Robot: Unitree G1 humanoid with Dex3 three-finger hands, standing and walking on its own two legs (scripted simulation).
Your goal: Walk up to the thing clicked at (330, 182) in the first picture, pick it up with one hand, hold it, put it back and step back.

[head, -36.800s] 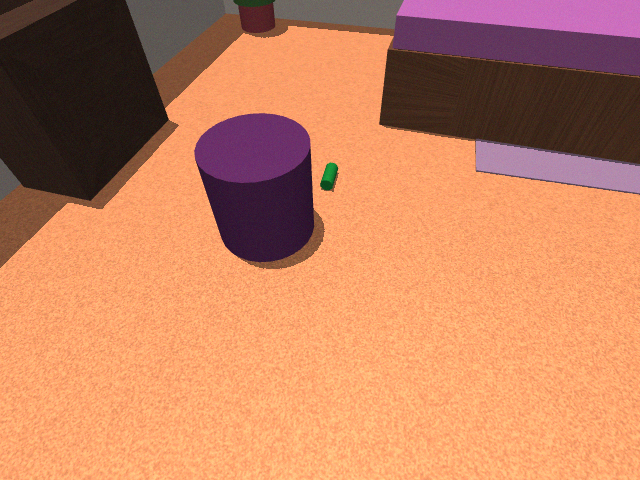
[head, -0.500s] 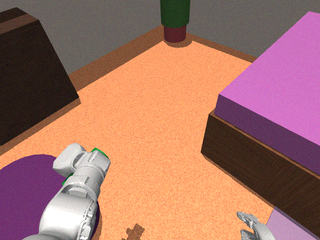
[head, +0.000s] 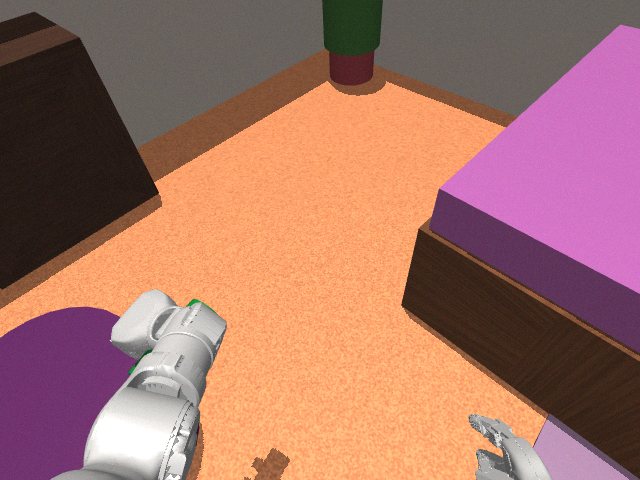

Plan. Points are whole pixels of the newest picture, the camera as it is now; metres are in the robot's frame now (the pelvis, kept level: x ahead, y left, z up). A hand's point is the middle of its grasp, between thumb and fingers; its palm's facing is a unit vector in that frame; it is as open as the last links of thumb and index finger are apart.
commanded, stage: hold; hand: left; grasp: from above
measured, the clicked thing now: (178, 346) +0.33 +0.24 -0.07
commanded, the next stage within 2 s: crouch in 0.16 s
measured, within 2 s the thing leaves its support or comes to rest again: neither
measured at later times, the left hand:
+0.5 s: hand (177, 347) +0.31 +0.23 -0.05, palm faces -0.24 -0.39 -0.89, open 9.1 cm
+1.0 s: hand (215, 378) +0.35 +0.24 -0.27, palm faces -0.19 -0.36 -0.91, open 9.1 cm
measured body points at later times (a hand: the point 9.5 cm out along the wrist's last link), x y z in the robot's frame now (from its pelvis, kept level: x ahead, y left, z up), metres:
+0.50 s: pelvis +0.00 +0.00 +0.00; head +0.03 -0.01 +0.45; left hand +0.33 +0.24 +0.00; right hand +0.12 -0.25 -0.13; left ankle -0.01 +0.15 -0.73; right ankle -0.01 -0.13 -0.73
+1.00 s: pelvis -0.07 +0.01 -0.15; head +0.11 +0.02 +0.26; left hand +0.36 +0.25 -0.22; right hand -0.03 -0.27 -0.28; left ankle -0.01 +0.15 -0.73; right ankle -0.01 -0.13 -0.73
